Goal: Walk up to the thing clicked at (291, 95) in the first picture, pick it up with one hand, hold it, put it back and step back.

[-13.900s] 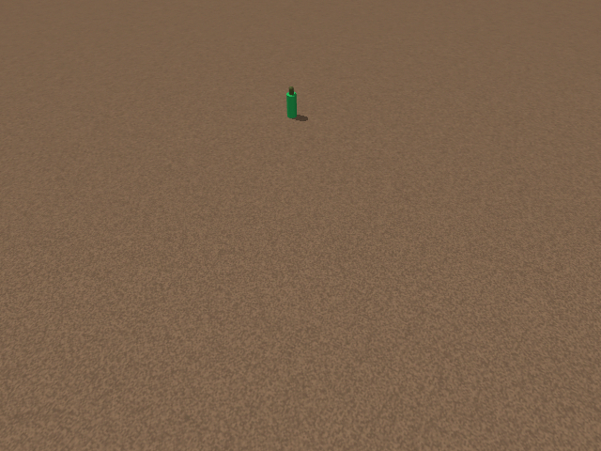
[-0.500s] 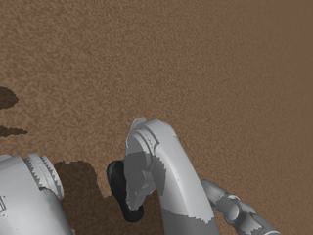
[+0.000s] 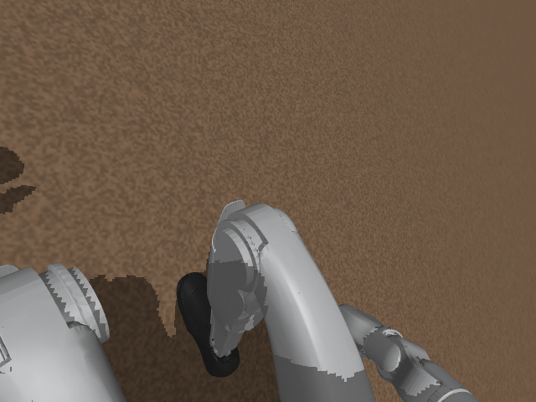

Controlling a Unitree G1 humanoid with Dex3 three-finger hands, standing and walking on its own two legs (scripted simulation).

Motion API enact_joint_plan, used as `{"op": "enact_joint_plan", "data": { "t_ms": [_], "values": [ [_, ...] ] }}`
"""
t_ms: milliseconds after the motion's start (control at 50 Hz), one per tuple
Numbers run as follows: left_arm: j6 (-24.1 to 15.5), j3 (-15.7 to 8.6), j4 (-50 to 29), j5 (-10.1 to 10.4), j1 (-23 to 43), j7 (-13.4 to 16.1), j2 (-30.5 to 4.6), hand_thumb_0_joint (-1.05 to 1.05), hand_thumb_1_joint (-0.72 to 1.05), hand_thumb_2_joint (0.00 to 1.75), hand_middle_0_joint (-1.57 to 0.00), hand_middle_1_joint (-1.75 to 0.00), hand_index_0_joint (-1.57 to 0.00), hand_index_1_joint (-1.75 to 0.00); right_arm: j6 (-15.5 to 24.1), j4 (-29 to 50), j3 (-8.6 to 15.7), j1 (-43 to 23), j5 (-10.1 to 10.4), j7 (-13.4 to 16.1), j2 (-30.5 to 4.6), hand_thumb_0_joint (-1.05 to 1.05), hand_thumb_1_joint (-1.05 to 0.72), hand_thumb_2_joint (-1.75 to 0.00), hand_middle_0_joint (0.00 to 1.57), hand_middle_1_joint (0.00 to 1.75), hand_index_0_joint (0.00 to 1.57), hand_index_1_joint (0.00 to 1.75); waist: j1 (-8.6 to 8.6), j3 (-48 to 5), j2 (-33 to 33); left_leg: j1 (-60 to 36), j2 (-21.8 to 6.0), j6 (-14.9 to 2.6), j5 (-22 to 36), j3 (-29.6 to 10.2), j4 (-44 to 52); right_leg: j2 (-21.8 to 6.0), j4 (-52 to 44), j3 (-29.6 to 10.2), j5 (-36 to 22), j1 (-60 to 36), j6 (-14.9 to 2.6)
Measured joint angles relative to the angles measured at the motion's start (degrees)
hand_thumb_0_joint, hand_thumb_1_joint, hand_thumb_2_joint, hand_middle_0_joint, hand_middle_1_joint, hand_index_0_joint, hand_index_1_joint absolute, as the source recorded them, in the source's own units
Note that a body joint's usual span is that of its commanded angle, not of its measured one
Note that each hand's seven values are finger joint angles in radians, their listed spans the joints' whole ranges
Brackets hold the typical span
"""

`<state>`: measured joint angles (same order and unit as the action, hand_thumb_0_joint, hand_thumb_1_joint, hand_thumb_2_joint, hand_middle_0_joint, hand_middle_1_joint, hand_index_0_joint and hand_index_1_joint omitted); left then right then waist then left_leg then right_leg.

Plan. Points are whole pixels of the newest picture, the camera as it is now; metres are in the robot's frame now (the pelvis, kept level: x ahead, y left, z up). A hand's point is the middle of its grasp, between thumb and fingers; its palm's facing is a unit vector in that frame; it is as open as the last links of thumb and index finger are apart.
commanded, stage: close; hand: left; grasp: from the side
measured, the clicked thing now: out of the picture +0.50 +0.26 -0.21
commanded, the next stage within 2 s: settle in 0.48 s
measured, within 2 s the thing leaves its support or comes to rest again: leaves its support in 0.80 s
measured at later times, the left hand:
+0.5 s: hand out of the picture +0.49 +0.27 -0.17, palm faces +0.21 -0.97 -0.08, open 8.0 cm
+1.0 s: hand out of the picture +0.50 +0.27 -0.15, palm faces +0.21 -0.97 -0.07, open 6.8 cm
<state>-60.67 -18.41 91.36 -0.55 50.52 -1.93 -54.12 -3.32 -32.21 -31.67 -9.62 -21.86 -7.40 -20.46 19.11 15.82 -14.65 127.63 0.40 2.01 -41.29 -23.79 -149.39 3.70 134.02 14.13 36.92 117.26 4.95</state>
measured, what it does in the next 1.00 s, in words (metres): stands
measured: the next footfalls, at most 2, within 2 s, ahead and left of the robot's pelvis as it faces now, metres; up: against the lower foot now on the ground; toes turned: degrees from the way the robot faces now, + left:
none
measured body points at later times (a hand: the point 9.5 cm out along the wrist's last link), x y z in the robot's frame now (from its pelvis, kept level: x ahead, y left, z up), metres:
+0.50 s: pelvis +0.00 +0.00 +0.01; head +0.26 +0.19 +0.32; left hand +0.47 +0.32 -0.17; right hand +0.15 -0.25 -0.03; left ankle +0.07 +0.13 -0.27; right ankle +0.14 -0.13 -0.27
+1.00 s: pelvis +0.00 +0.00 +0.01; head +0.26 +0.18 +0.33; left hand +0.48 +0.32 -0.15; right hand +0.15 -0.25 -0.04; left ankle +0.07 +0.13 -0.27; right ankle +0.14 -0.13 -0.27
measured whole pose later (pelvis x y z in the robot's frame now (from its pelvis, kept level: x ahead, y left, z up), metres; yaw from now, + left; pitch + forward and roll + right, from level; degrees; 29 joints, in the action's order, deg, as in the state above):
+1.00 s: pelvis +0.00 +0.00 +0.01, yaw +0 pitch +20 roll -19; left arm -57.5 -17.2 87.7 -1.8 54.3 -0.7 -53.7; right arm -4.0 -33.5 -30.1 -8.5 -20.9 -7.6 -19.5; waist 19.5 15.1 -13.5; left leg 127.6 0.3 2.7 -41.1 -23.2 -146.8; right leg 3.1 132.2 14.0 37.0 117.7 4.5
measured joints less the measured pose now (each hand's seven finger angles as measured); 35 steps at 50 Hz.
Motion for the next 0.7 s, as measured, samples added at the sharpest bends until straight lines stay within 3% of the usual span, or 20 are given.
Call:
{"op": "enact_joint_plan", "data": {
  "t_ms": [220, 480, 700],
  "values": [
    [0.14, 0.75, 1.08, -0.82, 1.39, 1.34, -1.33, 0.00, 0.25, 0.59, -0.61, -0.59, -0.61, -0.58, -0.37, -0.64, -0.32, 0.31, -0.17, -0.18, 0.23, -0.01, -0.87, -0.89, 0.21, 0.30, 0.20, 0.30, 0.74, -0.19, 0.07, 0.00, -0.03, 0.24, -0.30, -0.38, 0.82, -0.04, -0.97, 0.38, 0.15, -0.04, 0.13],
    [0.68, 1.28, 1.80, -1.39, 2.76, 1.83, -1.73, 0.00, 0.08, 0.71, -0.65, -0.80, -0.80, -0.85, -0.59, -0.96, -0.08, -0.22, -0.20, -0.04, 0.30, -0.01, -0.87, -0.89, 0.21, 0.30, 0.20, 0.30, 1.07, -0.22, 0.28, -0.17, -0.08, 0.58, -0.16, -0.41, 1.81, -0.16, -1.77, 0.53, 0.03, -0.04, -0.11],
    [0.36, 0.74, 1.48, -0.72, 2.89, 1.45, -1.41, 0.00, -0.08, 0.83, -0.73, -0.96, -0.92, -1.04, -0.31, -1.14, 0.02, -0.65, -0.14, 0.07, 0.44, -0.01, -0.88, -0.89, 0.21, 0.30, 0.20, 0.30, 1.05, -0.34, 0.26, -0.32, -0.06, 0.88, -0.29, -0.45, 2.13, -0.26, -1.91, 0.58, 0.15, -0.01, -0.31]
  ]
}}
